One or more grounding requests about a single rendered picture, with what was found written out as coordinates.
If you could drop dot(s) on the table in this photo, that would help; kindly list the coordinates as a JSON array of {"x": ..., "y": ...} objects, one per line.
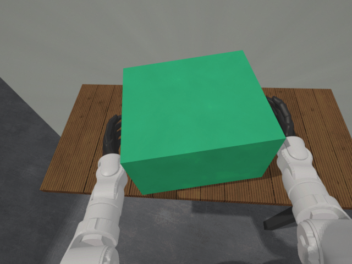
[{"x": 317, "y": 120}]

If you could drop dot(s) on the left robot upper arm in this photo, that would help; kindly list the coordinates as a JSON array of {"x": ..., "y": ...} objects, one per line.
[{"x": 103, "y": 254}]

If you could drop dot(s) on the right robot upper arm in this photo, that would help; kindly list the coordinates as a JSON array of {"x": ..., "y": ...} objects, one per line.
[{"x": 325, "y": 241}]

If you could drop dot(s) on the carton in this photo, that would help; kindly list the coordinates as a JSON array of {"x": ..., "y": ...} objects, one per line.
[{"x": 194, "y": 122}]

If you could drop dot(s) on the left robot forearm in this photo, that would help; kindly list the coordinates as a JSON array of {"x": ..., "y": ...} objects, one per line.
[{"x": 101, "y": 220}]

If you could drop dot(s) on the right robot forearm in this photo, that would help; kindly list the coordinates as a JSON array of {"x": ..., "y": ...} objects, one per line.
[{"x": 306, "y": 191}]

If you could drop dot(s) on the robot left hand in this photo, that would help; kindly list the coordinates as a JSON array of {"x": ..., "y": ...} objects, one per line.
[{"x": 111, "y": 143}]

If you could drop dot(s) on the robot right hand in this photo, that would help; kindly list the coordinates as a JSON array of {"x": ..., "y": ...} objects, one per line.
[{"x": 283, "y": 115}]

